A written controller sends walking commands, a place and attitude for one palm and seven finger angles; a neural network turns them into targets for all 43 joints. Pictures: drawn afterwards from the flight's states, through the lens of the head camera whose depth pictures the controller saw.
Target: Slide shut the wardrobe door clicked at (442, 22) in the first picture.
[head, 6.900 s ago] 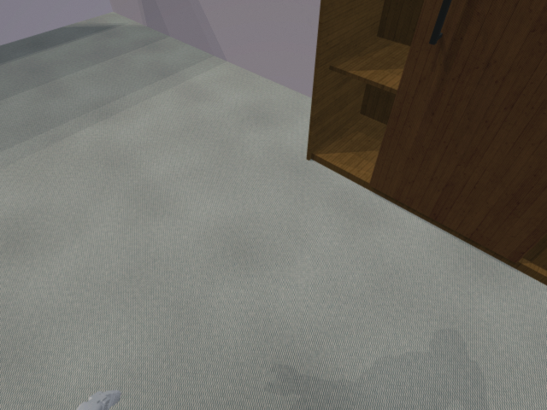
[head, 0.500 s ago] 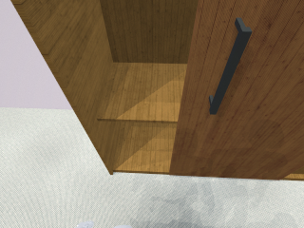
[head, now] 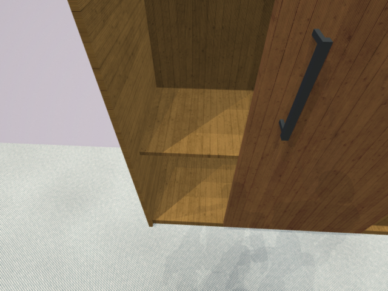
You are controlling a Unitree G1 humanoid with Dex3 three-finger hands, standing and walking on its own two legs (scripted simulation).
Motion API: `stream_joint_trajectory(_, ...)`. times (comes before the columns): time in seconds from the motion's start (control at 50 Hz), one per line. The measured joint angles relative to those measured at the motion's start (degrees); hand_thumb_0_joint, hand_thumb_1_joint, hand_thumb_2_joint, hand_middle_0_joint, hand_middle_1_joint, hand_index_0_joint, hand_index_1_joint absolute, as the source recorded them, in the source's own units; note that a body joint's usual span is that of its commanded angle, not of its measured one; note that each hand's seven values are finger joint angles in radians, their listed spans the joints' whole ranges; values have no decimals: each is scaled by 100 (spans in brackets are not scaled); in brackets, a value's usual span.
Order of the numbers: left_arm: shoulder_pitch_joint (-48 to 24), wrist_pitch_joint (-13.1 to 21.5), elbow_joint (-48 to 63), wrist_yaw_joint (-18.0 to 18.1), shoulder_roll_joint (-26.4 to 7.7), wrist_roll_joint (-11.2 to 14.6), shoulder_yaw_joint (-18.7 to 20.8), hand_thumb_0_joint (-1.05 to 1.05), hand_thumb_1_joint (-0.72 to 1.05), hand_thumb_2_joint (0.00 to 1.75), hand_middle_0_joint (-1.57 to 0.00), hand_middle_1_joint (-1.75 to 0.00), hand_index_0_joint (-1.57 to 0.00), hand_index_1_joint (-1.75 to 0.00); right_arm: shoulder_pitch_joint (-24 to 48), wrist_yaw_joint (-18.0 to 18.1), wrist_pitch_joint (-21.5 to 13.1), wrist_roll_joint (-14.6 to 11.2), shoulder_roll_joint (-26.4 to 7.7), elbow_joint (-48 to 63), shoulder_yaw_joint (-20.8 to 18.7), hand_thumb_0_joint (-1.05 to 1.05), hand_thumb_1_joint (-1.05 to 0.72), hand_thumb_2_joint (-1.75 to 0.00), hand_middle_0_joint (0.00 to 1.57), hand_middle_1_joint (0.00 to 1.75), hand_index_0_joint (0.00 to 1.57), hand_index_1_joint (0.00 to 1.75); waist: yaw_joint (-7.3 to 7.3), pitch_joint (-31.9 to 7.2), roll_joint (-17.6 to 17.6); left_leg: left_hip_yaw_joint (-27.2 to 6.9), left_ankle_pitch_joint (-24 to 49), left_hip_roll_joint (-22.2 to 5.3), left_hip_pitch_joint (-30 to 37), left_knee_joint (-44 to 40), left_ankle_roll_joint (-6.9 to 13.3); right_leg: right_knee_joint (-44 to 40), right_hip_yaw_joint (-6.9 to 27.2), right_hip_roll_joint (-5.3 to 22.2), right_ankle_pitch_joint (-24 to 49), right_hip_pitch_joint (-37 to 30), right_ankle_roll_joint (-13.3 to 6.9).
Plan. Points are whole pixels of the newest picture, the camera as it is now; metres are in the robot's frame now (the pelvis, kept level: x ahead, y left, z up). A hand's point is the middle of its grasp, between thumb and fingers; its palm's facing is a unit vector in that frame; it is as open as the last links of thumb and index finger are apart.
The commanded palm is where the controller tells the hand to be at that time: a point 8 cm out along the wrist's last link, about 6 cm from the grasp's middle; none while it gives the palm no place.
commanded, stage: come to a stop and stand still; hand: right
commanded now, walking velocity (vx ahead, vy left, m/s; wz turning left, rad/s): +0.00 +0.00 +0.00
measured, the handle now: (298, 92) +0.51 -0.21 +0.15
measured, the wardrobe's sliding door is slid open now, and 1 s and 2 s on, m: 0.38 0.38 0.38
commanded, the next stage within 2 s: look again from close up in 0.94 s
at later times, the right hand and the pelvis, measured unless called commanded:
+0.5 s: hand out of the picture -0.05 -0.16 -0.18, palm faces +0.02 +0.99 -0.17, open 7.4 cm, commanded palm none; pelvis -0.02 -0.01 +0.00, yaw +0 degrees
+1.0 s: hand out of the picture -0.04 -0.20 -0.18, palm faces +0.05 +0.99 -0.16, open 7.3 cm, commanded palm none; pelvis -0.02 -0.04 +0.00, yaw +0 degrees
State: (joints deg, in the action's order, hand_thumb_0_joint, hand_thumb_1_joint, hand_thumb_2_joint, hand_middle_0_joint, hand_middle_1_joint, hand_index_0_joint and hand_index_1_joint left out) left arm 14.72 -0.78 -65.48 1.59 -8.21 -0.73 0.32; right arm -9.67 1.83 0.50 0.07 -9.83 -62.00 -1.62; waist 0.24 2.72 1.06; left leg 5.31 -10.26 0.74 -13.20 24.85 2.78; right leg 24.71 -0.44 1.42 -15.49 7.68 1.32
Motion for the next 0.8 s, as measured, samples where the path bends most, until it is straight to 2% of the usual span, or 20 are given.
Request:
stream_joint_trajectory(0.14,268,3,-98,-8,162,-12,-53,0,91,90,-20,-30,-20,-30,-267,-33,0,11,2,-266,45,0,-93,-90,20,30,20,30,4,-94,-58,-30,214,5,117,-305,2,-316,-33,-12,225,-129,-3)
stream_joint_trajectory(0.38,541,55,-70,21,204,-5,-56,0,91,90,-20,-30,-20,-30,-863,-4,-15,20,249,-506,62,1,-91,-90,20,30,20,30,1,-140,-116,-91,249,24,-14,-286,5,-240,-95,2,206,4,-20)
stream_joint_trajectory(0.44,478,79,86,-23,114,10,-77,0,91,90,-20,-30,-20,-30,-904,92,-195,48,347,-445,176,1,-91,-90,20,30,20,30,-21,7,-210,-65,225,66,-132,-111,-3,239,-96,74,1,261,-18)
stream_joint_trajectory(0.54,461,144,315,-6,56,-18,-64,0,91,90,-20,-30,-20,-30,-951,62,-179,50,399,-404,240,1,-91,-90,20,30,20,30,-132,-107,-189,-57,1,-89,-286,312,-68,538,-74,-65,-124,380,-119)
stream_joint_trajectory(0.68,490,173,381,-11,149,-54,-107,0,92,90,-20,-30,-20,-30,-904,62,-136,81,311,-227,181,1,-92,-90,20,30,20,30,-75,-357,-75,-138,-44,-245,-385,472,-189,543,-139,-222,-114,402,-242)
stream_joint_trajectory(0.8,558,212,327,-18,189,-20,-142,1,92,90,-20,-30,-20,-30,-911,51,-160,72,215,-133,140,1,-92,-90,20,30,20,30,-51,-389,-42,-164,10,-316,-302,382,-261,430,-158,-300,-53,313,-313)
